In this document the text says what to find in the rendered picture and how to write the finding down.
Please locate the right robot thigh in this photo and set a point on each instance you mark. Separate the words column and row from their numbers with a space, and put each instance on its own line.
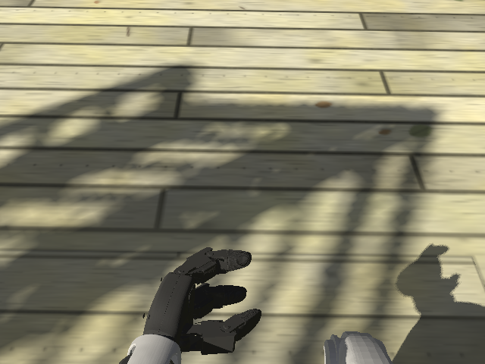
column 355, row 348

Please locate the robot left hand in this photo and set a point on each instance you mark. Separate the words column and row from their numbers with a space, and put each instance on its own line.
column 178, row 301

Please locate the left robot forearm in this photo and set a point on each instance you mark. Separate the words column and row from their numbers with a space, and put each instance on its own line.
column 153, row 349

